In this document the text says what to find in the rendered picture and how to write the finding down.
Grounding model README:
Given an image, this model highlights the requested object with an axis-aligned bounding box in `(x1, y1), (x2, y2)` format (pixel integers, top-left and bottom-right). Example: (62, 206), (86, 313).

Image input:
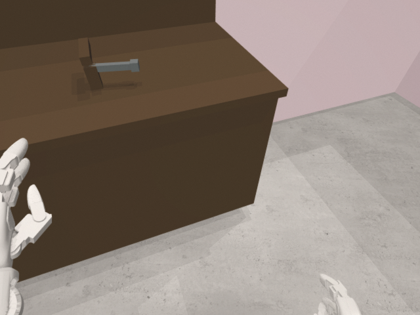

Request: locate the counter
(0, 0), (288, 282)

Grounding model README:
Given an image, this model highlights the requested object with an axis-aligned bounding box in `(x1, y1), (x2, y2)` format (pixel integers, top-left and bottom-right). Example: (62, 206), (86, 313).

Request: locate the robot left hand
(0, 138), (52, 268)

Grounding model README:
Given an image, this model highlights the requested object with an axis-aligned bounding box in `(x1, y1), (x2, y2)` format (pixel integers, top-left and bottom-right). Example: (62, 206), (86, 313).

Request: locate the left robot forearm
(0, 267), (24, 315)

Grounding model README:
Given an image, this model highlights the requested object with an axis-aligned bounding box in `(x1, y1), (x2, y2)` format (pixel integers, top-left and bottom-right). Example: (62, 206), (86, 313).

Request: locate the tap lever
(91, 59), (140, 72)

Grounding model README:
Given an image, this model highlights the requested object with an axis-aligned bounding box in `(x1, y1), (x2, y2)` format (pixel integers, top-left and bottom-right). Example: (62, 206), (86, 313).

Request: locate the robot right hand
(314, 274), (361, 315)

